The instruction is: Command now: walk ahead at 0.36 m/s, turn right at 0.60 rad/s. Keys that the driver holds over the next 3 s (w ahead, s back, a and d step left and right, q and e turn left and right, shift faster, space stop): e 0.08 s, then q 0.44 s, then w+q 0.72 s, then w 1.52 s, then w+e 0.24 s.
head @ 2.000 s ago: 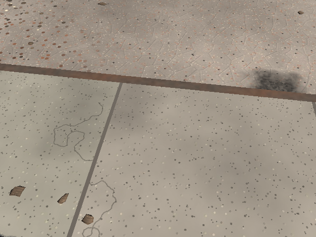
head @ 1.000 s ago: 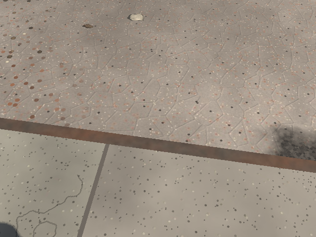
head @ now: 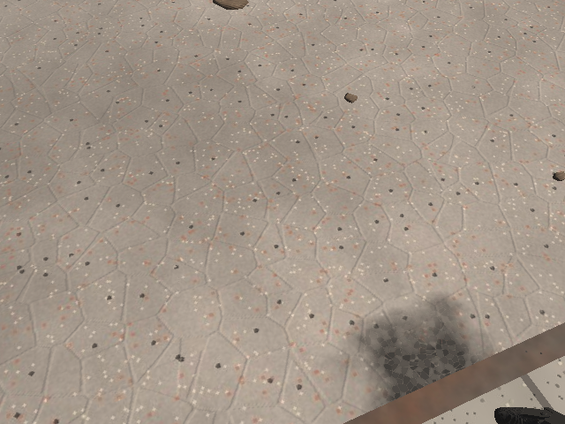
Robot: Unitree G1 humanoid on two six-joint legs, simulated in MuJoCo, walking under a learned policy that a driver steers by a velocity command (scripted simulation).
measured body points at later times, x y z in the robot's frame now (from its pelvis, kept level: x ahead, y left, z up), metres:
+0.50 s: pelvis +0.13 -0.01 +0.01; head +0.16 -0.03 +0.46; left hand +0.31 +0.24 -0.07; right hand +0.23 -0.30 -0.12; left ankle +0.10 +0.11 -0.66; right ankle +0.18 -0.14 -0.73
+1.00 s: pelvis +0.24 +0.05 +0.02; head +0.25 +0.09 +0.47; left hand +0.37 +0.36 -0.07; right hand +0.31 -0.22 -0.08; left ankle +0.12 +0.11 -0.73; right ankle +0.44 -0.08 -0.67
